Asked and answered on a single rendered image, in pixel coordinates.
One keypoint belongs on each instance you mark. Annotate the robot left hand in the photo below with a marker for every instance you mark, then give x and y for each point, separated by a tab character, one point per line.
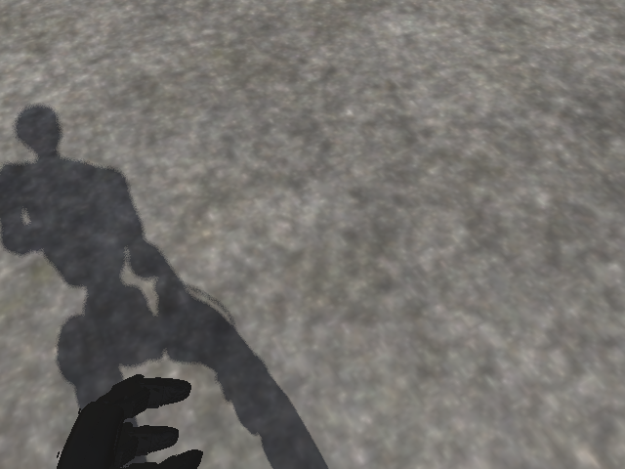
100	440

